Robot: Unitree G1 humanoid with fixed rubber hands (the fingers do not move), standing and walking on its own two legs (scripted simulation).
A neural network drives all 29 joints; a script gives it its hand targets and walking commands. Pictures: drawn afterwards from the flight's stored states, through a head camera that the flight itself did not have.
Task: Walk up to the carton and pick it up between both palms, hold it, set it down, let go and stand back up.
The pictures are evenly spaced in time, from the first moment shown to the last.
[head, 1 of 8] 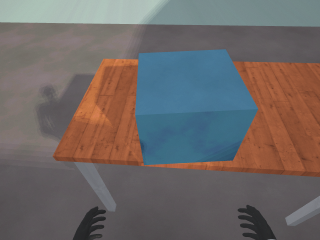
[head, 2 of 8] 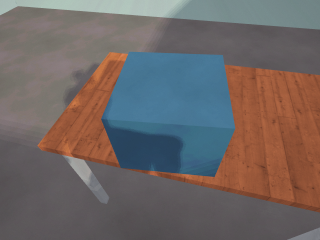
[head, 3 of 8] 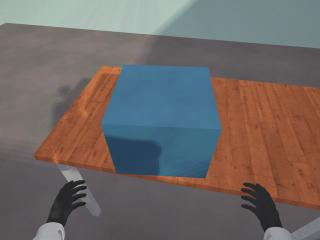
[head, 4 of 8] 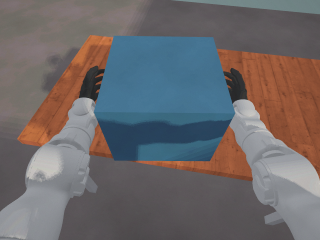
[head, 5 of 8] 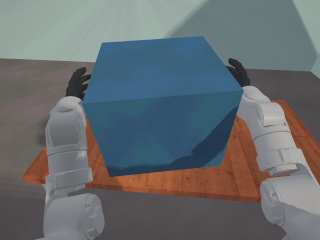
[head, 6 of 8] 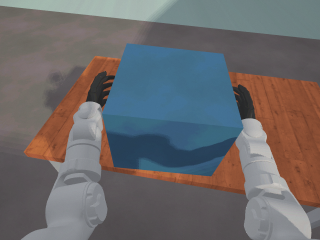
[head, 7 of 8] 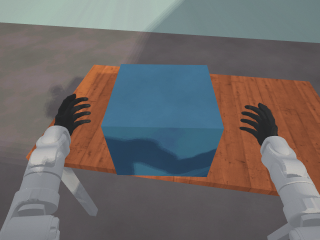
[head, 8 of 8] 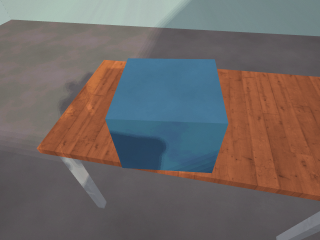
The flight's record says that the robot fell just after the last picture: no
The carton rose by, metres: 0.20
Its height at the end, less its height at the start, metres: +0.00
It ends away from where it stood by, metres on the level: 0.02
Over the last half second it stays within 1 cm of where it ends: yes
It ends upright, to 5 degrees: yes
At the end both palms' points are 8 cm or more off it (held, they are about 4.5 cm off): yes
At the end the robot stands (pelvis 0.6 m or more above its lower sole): yes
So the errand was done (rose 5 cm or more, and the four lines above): yes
